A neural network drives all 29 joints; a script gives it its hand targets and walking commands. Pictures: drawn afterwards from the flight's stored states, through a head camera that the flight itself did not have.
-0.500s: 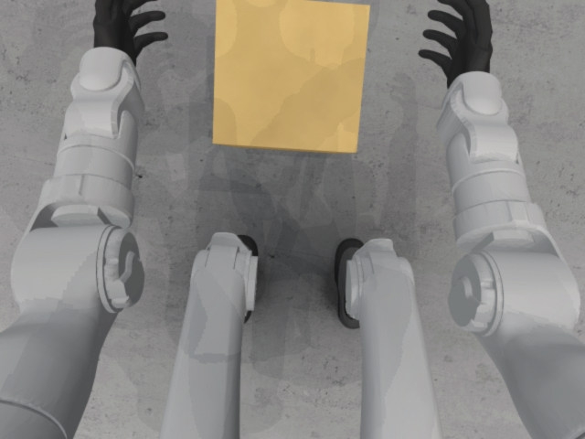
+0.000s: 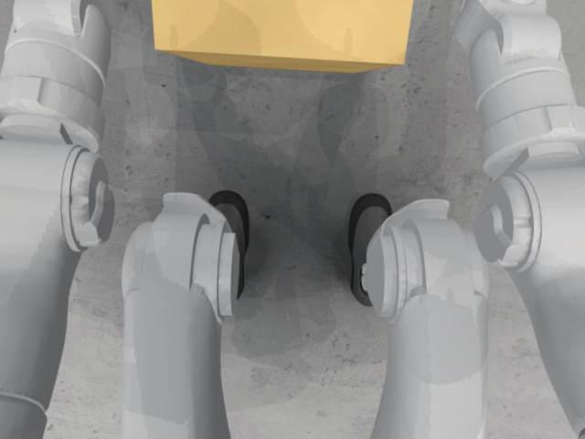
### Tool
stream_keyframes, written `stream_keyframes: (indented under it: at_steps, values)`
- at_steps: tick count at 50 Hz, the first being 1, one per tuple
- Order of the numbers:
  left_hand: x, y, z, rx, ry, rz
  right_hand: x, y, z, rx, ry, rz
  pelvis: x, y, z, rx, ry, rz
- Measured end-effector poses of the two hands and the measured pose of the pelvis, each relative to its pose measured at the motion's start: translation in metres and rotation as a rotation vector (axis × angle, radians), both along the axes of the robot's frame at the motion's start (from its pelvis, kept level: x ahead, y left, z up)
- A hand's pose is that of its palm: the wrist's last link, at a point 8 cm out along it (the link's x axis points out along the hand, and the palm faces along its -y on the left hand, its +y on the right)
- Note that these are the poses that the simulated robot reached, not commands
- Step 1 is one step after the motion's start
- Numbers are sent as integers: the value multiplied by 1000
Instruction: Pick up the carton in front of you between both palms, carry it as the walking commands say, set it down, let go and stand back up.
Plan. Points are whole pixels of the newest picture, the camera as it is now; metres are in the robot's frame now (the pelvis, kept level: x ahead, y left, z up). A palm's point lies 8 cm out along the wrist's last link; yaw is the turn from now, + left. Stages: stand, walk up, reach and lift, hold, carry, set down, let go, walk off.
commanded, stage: reach and lift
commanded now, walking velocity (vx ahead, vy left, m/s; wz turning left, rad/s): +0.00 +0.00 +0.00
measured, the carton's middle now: out of the picture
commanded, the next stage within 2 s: none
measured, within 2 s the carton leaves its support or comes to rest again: leaves its support in 0.80 s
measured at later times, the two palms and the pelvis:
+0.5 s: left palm out of the picture +0.55 +0.19 -0.18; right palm out of the picture +0.55 -0.12 -0.18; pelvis +0.00 +0.00 +0.00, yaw +0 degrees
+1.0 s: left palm out of the picture +0.54 +0.18 -0.10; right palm out of the picture +0.54 -0.12 -0.10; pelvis +0.01 +0.00 +0.00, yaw +1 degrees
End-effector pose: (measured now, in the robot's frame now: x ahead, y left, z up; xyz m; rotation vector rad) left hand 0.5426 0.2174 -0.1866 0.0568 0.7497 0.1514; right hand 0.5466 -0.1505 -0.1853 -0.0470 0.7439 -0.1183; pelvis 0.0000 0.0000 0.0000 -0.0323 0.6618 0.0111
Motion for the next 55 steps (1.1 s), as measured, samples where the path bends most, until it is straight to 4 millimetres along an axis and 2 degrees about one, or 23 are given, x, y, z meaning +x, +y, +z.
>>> stream_keyframes:
  at_steps: [4,8,14,19,25,35,41,44,46,50,55]
  values:
    - [7,-6,-4,-7,-17,-12,1,-3,-6,-5,-6,-7,4,1,-6,0,-14,2]
    - [14,-12,0,-11,-35,-21,4,-3,-3,-5,-22,-9,7,0,-10,-1,-9,1]
    - [10,-14,3,-13,-27,-18,2,3,2,0,-16,3,7,-1,-8,-1,6,1]
    - [5,-15,4,-11,-21,-26,1,10,3,8,-11,11,4,-3,-5,-1,5,2]
    - [8,-32,6,-20,-23,-47,2,32,5,31,-17,35,-1,-3,-1,-1,-12,4]
    - [13,-32,8,-21,14,-59,6,32,6,56,4,18,2,-1,-11,4,-34,4]
    - [6,-38,10,-45,13,-63,8,27,16,39,3,0,8,-1,-15,6,-11,1]
    - [2,-40,22,-26,-9,-18,6,29,30,45,-24,-18,10,-2,-12,4,8,2]
    - [0,-39,38,-35,-30,-8,2,30,44,52,-44,-22,9,-2,-8,4,24,5]
    - [-7,-35,83,-48,-72,11,-7,34,85,62,-86,-25,7,-4,4,5,44,15]
    - [-22,-32,139,-61,-68,32,-22,37,138,78,-82,-28,1,-5,32,4,60,28]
